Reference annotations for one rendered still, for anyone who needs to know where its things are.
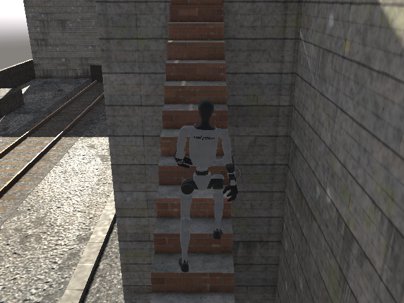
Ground stairs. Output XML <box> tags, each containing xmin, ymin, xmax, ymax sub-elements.
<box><xmin>150</xmin><ymin>0</ymin><xmax>235</xmax><ymax>303</ymax></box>

